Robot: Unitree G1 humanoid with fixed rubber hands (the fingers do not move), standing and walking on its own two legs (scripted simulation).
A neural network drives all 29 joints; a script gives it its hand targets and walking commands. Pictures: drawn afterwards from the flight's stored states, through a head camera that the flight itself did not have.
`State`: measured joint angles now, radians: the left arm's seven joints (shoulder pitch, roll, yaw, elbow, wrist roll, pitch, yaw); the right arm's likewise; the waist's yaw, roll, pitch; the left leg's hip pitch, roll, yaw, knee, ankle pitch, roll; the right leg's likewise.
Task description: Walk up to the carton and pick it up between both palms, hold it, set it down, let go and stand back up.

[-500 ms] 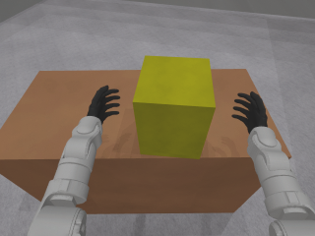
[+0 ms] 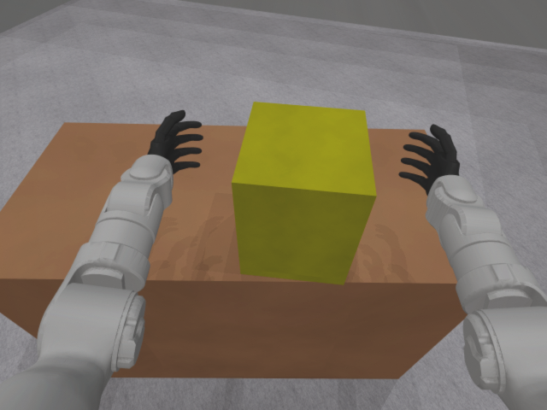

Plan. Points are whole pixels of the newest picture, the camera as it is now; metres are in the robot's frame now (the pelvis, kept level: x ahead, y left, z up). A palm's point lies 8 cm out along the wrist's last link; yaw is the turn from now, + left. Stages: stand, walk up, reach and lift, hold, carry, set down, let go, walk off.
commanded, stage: reach and lift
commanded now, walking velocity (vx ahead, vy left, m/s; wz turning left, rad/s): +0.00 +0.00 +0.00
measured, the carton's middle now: (299, 196) +0.50 -0.05 +0.02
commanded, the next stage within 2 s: none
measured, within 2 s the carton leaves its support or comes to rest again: neither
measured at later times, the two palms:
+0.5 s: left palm (166, 112) +0.49 +0.16 +0.20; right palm (452, 132) +0.45 -0.25 +0.19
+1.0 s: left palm (178, 130) +0.51 +0.15 +0.16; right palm (440, 143) +0.46 -0.24 +0.17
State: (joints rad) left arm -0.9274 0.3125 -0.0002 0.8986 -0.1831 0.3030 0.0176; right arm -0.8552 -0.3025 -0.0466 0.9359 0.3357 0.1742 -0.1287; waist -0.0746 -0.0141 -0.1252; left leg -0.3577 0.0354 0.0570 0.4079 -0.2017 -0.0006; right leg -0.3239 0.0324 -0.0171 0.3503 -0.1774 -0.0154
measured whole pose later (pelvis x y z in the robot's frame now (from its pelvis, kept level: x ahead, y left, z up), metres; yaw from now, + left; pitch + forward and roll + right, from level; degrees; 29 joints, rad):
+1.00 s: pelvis +0.00 -0.01 -0.01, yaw +1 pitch +20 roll -1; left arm -1.36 0.38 -0.09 1.52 -0.26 0.06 0.00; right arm -1.22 -0.30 -0.07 1.29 0.28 0.12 -0.10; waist -0.15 -0.01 -0.24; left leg -0.59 0.04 0.03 0.40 -0.16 -0.01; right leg -0.55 0.04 -0.04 0.34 -0.14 -0.03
